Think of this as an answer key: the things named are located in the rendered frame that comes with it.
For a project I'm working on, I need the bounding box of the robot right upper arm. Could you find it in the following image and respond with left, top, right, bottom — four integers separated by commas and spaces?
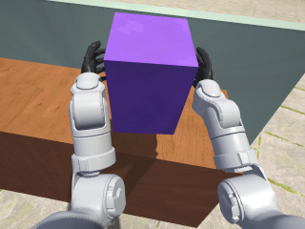
217, 173, 305, 229

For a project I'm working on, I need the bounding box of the left robot forearm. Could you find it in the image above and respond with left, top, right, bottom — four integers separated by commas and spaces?
69, 72, 116, 207

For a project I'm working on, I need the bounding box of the pedestal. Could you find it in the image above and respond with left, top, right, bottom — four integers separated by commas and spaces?
0, 57, 243, 228

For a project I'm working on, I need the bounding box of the right robot hand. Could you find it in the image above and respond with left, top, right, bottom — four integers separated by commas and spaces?
193, 47, 214, 88

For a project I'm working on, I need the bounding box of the carton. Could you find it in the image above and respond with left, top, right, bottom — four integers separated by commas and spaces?
103, 12, 199, 135

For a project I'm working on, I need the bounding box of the right robot forearm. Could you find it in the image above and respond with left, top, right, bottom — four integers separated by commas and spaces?
192, 79, 278, 207

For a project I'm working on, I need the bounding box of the left robot hand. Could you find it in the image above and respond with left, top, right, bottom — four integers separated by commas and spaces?
81, 40, 107, 81

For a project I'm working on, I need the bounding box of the robot left upper arm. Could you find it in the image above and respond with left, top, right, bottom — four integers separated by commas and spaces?
31, 174, 126, 229

